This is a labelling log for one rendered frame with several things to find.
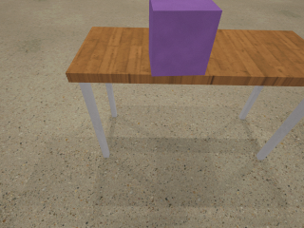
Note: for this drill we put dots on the carton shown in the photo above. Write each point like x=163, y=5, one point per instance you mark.
x=181, y=36

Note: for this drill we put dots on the table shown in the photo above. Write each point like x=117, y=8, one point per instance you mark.
x=239, y=57

